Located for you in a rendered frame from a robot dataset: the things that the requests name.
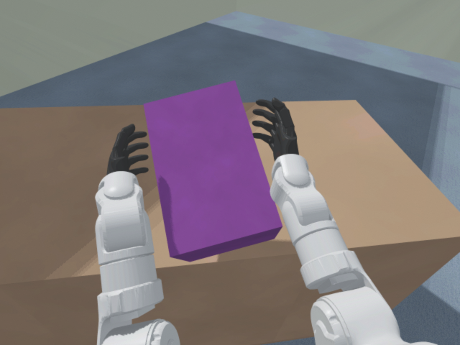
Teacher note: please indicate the right robot upper arm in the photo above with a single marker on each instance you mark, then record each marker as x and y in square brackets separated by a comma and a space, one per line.
[357, 316]

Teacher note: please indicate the left robot hand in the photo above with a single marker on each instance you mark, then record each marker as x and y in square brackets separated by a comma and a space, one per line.
[119, 160]

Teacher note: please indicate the robot right forearm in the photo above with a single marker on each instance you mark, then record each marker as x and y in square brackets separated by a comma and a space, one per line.
[327, 264]

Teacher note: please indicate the left robot upper arm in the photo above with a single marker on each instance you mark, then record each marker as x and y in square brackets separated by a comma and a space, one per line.
[154, 332]

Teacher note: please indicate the robot left forearm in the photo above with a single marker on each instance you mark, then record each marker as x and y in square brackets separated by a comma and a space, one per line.
[130, 287]

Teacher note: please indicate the carton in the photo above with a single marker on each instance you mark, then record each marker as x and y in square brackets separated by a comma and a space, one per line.
[214, 193]

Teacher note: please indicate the pedestal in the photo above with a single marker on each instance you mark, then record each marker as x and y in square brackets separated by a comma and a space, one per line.
[402, 228]

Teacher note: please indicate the right robot hand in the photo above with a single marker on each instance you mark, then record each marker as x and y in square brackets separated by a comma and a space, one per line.
[284, 139]

